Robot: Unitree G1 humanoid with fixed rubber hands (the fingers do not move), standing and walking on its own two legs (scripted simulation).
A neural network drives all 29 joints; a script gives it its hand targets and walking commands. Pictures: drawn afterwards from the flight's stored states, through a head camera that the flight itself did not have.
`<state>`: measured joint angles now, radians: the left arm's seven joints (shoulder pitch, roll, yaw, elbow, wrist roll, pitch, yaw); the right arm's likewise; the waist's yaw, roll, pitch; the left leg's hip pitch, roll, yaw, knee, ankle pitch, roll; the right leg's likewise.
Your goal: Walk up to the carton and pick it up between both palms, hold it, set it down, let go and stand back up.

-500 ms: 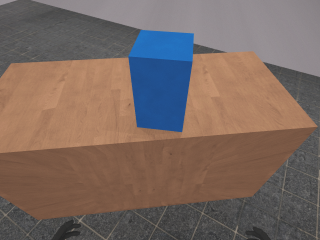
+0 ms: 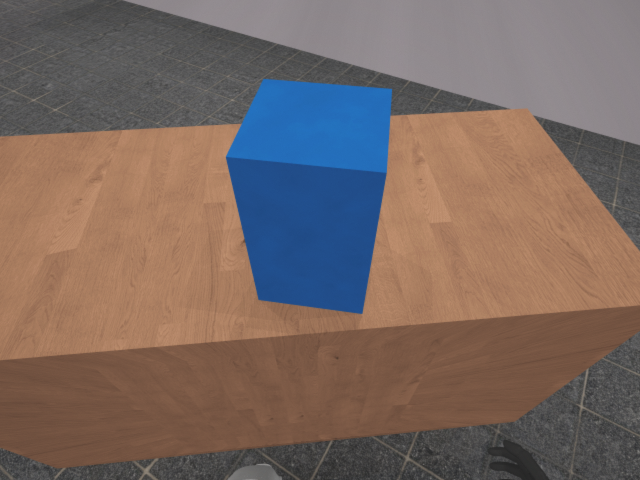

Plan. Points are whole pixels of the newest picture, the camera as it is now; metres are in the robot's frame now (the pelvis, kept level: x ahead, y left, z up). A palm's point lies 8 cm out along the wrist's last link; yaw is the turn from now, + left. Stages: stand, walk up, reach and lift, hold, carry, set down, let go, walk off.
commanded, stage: walk up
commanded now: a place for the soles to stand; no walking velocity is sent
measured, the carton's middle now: (317, 207) +0.46 +0.04 +0.07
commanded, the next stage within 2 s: none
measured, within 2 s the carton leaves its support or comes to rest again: neither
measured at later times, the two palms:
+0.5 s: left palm (147, 403) +0.21 +0.25 -0.06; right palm out of the picture +0.15 -0.27 -0.08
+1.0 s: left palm (130, 431) +0.18 +0.27 -0.08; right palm out of the picture +0.12 -0.26 -0.08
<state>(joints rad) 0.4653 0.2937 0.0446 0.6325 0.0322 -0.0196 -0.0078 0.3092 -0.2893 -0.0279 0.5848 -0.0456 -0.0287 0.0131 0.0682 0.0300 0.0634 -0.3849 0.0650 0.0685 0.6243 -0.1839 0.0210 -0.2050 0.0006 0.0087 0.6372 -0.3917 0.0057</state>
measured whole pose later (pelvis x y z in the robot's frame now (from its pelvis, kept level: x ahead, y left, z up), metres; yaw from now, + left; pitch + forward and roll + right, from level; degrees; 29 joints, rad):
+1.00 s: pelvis +0.04 +0.02 +0.01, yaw -5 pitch -2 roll +0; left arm 0.30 0.29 0.01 0.59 0.01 0.00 -0.02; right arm 0.30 -0.31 0.00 0.66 0.00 -0.01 0.01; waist 0.00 -0.01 0.02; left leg -0.28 0.08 0.15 0.57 -0.25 0.01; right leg -0.24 0.01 0.08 0.56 -0.30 0.03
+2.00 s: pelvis +0.05 +0.03 +0.01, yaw -8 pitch -1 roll +0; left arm 0.26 0.30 0.01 0.58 0.01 0.00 -0.02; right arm 0.29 -0.32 0.00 0.64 0.00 0.00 0.01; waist -0.01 -0.02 0.02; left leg -0.28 0.09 0.21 0.60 -0.29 0.02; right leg -0.26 0.02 0.13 0.59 -0.31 0.04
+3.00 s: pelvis +0.04 +0.03 +0.00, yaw -9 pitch -1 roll +0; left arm 0.27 0.30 0.01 0.59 0.01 0.00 -0.02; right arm 0.30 -0.32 0.00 0.64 0.00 0.01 0.01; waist -0.01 -0.01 0.03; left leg -0.29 0.10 0.21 0.61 -0.30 0.02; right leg -0.27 0.02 0.15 0.60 -0.31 0.05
